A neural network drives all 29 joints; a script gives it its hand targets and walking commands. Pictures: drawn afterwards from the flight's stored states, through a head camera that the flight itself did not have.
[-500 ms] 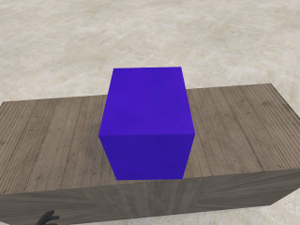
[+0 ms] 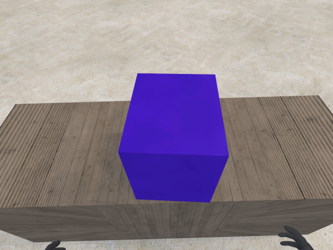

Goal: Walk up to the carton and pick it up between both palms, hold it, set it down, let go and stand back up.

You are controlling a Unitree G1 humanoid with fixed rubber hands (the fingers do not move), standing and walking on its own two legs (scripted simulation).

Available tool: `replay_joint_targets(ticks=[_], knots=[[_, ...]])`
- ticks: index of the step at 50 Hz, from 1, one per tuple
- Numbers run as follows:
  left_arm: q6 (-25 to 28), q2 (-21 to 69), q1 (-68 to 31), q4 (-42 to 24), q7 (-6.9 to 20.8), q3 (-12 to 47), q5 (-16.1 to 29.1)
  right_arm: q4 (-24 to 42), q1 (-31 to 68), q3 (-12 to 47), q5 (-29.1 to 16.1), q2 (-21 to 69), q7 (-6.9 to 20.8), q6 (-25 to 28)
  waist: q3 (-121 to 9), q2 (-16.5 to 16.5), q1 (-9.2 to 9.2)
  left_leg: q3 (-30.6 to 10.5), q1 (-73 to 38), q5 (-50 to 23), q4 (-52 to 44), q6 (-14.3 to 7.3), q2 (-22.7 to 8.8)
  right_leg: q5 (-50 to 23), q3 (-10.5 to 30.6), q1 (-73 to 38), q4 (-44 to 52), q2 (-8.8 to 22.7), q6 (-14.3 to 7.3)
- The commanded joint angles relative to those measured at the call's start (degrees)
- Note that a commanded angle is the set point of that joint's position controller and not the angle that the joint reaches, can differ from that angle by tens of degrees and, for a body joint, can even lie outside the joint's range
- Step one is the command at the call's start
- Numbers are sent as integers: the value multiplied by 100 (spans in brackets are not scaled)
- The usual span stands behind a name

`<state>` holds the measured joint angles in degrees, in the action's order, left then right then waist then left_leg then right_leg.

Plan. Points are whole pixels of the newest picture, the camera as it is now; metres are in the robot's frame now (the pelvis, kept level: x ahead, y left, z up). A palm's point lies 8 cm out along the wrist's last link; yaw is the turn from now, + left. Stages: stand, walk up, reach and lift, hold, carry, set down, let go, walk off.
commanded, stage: walk up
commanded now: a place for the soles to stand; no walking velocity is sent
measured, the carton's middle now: (174, 139) +0.45 +0.01 -0.06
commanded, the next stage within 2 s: reach and lift in 1.04 s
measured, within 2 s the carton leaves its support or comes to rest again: neither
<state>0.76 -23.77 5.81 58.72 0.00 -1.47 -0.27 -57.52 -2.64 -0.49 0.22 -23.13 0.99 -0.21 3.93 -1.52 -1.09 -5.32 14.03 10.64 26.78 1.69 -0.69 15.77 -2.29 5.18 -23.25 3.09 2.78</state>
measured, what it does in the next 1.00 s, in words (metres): stands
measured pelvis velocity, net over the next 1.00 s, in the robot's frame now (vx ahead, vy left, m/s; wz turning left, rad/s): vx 0.02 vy -0.01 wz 0.05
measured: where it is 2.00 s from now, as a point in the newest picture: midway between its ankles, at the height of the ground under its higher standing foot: outside the picture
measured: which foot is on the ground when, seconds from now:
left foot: down 0.00-1.00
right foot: down 0.00-1.00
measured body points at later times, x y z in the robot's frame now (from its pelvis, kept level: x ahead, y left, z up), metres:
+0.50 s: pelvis +0.01 +0.00 +0.00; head +0.03 +0.00 +0.45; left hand +0.11 +0.33 -0.11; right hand +0.12 -0.32 -0.12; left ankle +0.04 +0.14 -0.74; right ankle -0.03 -0.15 -0.74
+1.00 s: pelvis +0.02 -0.01 +0.00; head +0.04 -0.01 +0.44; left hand +0.10 +0.33 -0.11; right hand +0.16 -0.32 -0.12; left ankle +0.04 +0.14 -0.74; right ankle -0.03 -0.15 -0.74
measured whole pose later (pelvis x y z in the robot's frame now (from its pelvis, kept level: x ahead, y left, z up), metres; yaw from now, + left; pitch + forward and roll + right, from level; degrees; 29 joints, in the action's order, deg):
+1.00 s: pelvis +0.02 -0.01 +0.00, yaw +3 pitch -2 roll -1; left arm 0.8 -23.9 8.0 55.0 -0.4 -3.0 -1.0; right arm -55.3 -4.8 -1.5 1.0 -23.5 1.4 -1.8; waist 4.3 -1.5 -0.8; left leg -8.0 14.6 13.8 30.7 1.8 0.3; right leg 19.3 -5.2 3.8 -25.7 3.6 2.5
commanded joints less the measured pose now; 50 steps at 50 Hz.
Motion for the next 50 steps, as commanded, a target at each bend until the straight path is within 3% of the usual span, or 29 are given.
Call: replay_joint_targets(ticks=[1, 3, 6, 9, 10, 12, 13, 15, 16, 17, 18, 19, 21, 22, 25, 27, 30, 32, 33, 35, 38, 41, 43, 45, 46, 48, 50], knots=[[84, -1100, -164, -286, -26, -218, -18, 171, -36, -242, -3, -1169, -10, 13, -496, 221, 121, -210, -364, -947, -375, -340, -400, -421, 309, 194, 582, 496, -460], [79, -1120, -193, -299, -20, -197, -28, 216, 98, -215, 25, -1181, 12, 8, -428, 464, 66, -217, -334, -895, -214, -357, -333, -468, 292, 242, 636, 548, -487], [69, -1162, -152, -374, -32, -262, -1, 180, 60, -241, 46, -1142, 47, -13, -375, 429, 92, -171, -425, -959, -248, -354, -309, -455, 280, 352, 556, 500, -492], [74, -1108, -202, -420, -41, -274, -34, 94, 54, -244, 78, -1113, 12, -6, -384, 47, 61, -93, -382, -952, -296, -316, -318, -266, 291, 237, 549, 530, -555], [70, -1180, -92, -428, -37, -258, -22, 180, 17, -229, 51, -1149, 5, -13, -472, 217, 85, -215, -287, -988, -179, -372, -350, -371, 185, 194, 518, 452, -487], [93, -1193, -165, -450, -36, -299, -55, 138, -89, -262, 74, -1154, 24, -29, -309, 86, 70, -262, -62, -193, -371, -374, -303, 453, 187, 228, 557, 487, -535], [103, -1217, -143, -433, -28, -273, -71, 184, -27, -273, 101, -1212, 25, -38, -247, -209, 86, -332, 26, 69, -503, -407, -304, 518, 289, 251, 574, 485, -570], [82, -1201, 33, -444, -42, -309, -43, 237, 42, -278, 92, -1181, 43, -34, -399, 44, 22, -582, 11, 103, -582, -492, -433, 402, 151, 146, 431, 347, -561], [81, -1166, -92, -438, -40, -311, -63, 254, 18, -260, 95, -1173, 48, -18, -387, -162, 53, -588, 80, -32, -571, -464, -440, 413, 82, 102, 386, 306, -524], [84, -1164, -11, -434, -33, -306, -53, 265, 8, -274, 77, -1211, 63, -28, -265, -13, 8, -646, 175, -88, -584, -485, -433, 341, 77, 105, 388, 318, -530], [105, -1138, -57, -473, -42, -322, -61, 245, -54, -240, 83, -1147, 45, 8, -365, -325, 20, -623, 216, -452, -583, -449, -460, 65, 101, -99, 346, 297, -483], [126, -1120, -9, -467, -50, -300, -76, 281, -5, -253, 122, -1142, 26, 18, -376, -429, 20, -529, 227, -705, -471, -479, -447, -138, 70, -125, 330, 369, -472], [133, -1274, 120, -423, -64, -337, -64, 301, -94, -279, 98, -1216, 8, 6, -503, -174, -1, -357, -57, -1163, -266, -412, -356, -539, 160, -183, 372, 462, -548], [145, -1257, 66, -487, -63, -336, -57, 271, -169, -260, 64, -1128, 3, 5, -707, -203, 44, -274, -152, -1413, -192, -398, -375, -879, 206, -297, 351, 492, -539], [127, -1177, 90, -477, -77, -352, -27, 313, -259, -275, 59, -1215, 5, 7, -709, 100, 43, -213, -184, -1930, 67, -406, -350, -1282, -6, -306, 200, 465, -509], [109, -1164, -81, -534, -71, -336, -56, 328, -196, -293, 51, -1169, -6, -14, -798, -53, 76, -258, -291, -1737, 87, -442, -371, -1145, 73, -242, 178, 574, -523], [69, -1189, -82, -555, -68, -349, -48, 347, -113, -259, 63, -1127, 6, -30, -478, 276, 63, -383, -182, -1393, -38, -454, -378, -665, -22, -26, 249, 453, -438], [72, -1188, -51, -586, -71, -350, -67, 352, -62, -258, 73, -1103, -4, -52, -410, 164, 35, -380, -117, -1269, -65, -458, -344, -520, 108, 0, 317, 487, -435], [61, -1249, -45, -617, -72, -358, -44, 370, -131, -271, 70, -1164, 11, -53, -295, 267, 39, -468, -15, -1329, -57, -479, -340, -528, -19, 28, 254, 386, -444], [50, -1177, -23, -637, -60, -361, -55, 407, -118, -285, 100, -1162, -2, -45, -418, 41, 27, -372, -107, -1488, -103, -481, -362, -502, -18, -107, 157, 408, -449], [74, -1175, -23, -687, -68, -368, -39, 369, -199, -303, 72, -1286, -5, -24, -699, -109, 36, -426, -272, -2017, -45, -493, -385, -1067, -120, -281, -42, 428, -449], [58, -1115, 178, -639, -81, -341, -9, 492, -99, -314, 44, -1254, -30, -10, -808, -205, 30, -596, -433, -1812, -56, -572, -475, -895, -117, -142, -2, 311, -380], [71, -1140, 146, -650, -87, -368, -44, 511, -82, -282, 75, -1127, -17, -41, -749, 184, -25, -540, -244, -1653, 31, -545, -384, -853, -52, -297, 174, 376, -427], [98, -1252, 81, -694, -104, -417, -75, 583, 42, -286, 57, -1056, -13, -60, -639, 103, -4, -335, -96, -1741, 281, -448, -264, -1137, 206, -311, 239, 669, -503], [94, -1283, 99, -677, -98, -454, -85, 546, 61, -302, 86, -1087, 13, -82, -468, 254, -6, -199, -44, -1733, 391, -390, -165, -1191, 207, -239, 208, 734, -583], [90, -1248, 164, -739, -102, -421, -71, 541, -113, -340, 123, -1137, -4, -133, -459, 165, 62, -72, 24, -1726, 401, -425, -152, -1144, 78, -274, 151, 680, -619], [80, -1247, 45, -725, -107, -400, -76, 559, -86, -320, 98, -1136, 17, -113, -351, 221, 57, -199, -82, -1515, 330, -418, -141, -932, 141, -21, 191, 705, -646]])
